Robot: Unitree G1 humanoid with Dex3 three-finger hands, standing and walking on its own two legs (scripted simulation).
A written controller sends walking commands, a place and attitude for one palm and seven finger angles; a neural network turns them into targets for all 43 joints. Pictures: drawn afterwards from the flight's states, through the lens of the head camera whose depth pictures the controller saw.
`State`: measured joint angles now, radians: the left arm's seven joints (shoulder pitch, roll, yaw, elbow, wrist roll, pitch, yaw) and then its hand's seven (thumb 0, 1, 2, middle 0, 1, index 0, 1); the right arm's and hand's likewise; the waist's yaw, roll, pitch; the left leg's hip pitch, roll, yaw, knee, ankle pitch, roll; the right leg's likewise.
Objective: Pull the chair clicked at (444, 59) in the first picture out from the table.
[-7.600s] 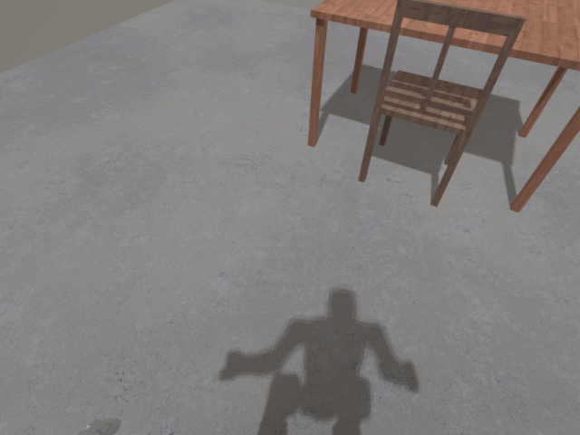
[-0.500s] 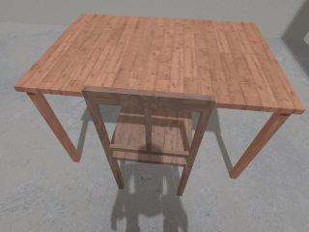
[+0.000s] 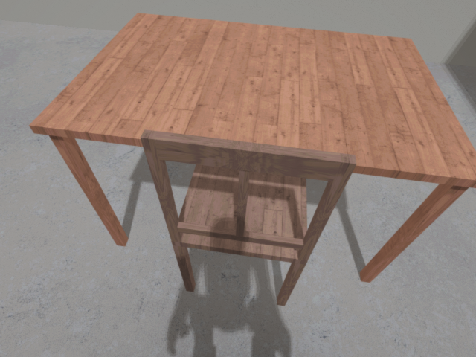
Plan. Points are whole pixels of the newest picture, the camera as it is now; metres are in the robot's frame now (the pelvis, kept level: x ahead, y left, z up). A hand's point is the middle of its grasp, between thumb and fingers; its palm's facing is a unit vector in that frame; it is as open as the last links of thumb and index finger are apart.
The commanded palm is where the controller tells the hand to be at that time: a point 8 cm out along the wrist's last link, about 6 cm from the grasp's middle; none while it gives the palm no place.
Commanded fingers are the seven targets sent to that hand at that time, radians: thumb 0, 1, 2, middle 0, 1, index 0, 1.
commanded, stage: come to a stop and stand still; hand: left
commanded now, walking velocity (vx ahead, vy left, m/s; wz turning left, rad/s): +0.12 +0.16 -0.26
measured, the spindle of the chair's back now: (242, 204) +0.47 +0.03 -0.10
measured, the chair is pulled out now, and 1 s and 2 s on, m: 0.00 0.00 0.00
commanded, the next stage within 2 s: look again from close up in 1.08 s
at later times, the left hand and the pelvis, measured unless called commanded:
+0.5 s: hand out of the picture +0.08 +0.21 -0.18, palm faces +0.04 -0.97 -0.23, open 7.3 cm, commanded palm none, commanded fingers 0.00 0.90 0.90 -0.20 -0.30 -0.20 -0.30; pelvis +0.04 +0.02 +0.00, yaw -1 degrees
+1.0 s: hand out of the picture +0.03 +0.19 -0.16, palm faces -0.01 -0.97 -0.22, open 7.3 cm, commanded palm none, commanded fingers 0.00 0.90 0.90 -0.20 -0.30 -0.20 -0.30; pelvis +0.01 +0.01 +0.00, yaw -1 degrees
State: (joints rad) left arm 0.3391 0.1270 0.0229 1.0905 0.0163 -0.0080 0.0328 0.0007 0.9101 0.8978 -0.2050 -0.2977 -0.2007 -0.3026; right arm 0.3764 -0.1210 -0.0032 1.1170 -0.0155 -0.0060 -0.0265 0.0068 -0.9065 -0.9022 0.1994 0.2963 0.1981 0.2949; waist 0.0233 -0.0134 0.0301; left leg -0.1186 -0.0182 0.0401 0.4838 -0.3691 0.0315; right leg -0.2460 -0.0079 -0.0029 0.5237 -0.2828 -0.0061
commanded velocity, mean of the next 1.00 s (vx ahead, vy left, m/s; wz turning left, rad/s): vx -0.04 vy -0.02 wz -0.01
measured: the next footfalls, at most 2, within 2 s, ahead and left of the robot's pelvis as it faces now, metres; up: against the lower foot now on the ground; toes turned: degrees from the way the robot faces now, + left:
left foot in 0.72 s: +0.06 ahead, +0.12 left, +0.00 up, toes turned +1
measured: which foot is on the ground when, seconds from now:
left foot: down 0.00-0.60, up 0.62-0.70, down 0.72-1.00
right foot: down 0.00-1.00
